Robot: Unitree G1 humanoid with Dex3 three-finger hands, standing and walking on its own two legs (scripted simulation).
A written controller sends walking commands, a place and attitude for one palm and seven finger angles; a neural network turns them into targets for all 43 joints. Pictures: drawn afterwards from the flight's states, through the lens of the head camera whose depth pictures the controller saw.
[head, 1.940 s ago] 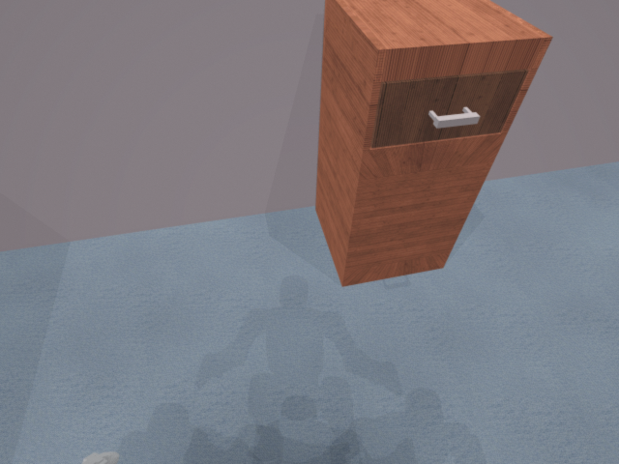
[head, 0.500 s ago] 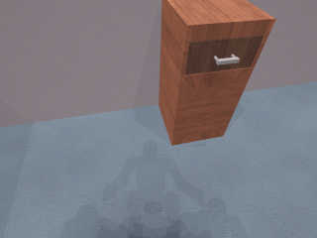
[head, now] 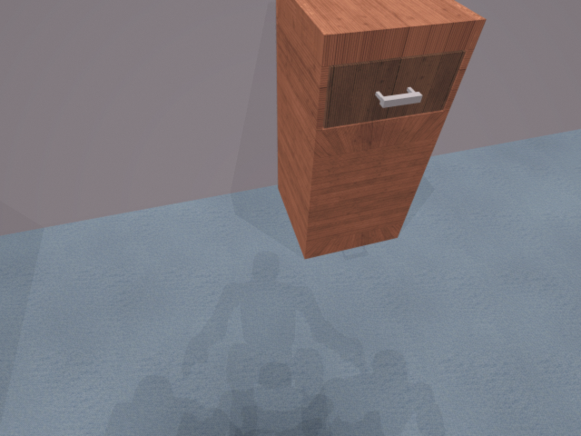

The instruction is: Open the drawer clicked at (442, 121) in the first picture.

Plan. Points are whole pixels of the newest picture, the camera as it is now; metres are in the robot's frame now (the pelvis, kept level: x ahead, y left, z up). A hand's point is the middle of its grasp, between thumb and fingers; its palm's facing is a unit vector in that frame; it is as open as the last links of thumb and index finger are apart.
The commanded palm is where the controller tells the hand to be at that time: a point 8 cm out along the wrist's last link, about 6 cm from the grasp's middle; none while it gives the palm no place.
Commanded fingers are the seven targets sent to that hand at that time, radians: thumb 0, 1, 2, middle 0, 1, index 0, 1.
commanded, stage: walk to a spot facing it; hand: left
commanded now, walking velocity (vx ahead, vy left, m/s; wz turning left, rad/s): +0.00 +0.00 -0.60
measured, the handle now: (397, 96) +0.96 -0.22 -0.03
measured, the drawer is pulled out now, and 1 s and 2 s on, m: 0.00 0.00 0.00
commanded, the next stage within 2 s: none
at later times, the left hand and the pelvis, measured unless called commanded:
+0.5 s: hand out of the picture +0.05 +0.16 -0.16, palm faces -0.17 -0.96 -0.24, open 7.4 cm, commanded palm none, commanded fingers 0.00 0.90 0.90 -0.20 -0.30 -0.20 -0.30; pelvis -0.03 -0.02 +0.00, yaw -15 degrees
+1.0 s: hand out of the picture +0.15 +0.18 -0.17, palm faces -0.50 -0.84 -0.22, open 7.4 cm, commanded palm none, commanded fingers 0.00 0.90 0.90 -0.20 -0.30 -0.20 -0.30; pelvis -0.04 +0.04 +0.00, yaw -34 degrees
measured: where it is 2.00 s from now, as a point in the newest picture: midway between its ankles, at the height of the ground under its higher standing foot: outside the picture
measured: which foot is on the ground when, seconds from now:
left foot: down 0.00-0.18, up 0.20-0.68, down 0.70-1.00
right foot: down 0.00-0.70, up 0.72-1.00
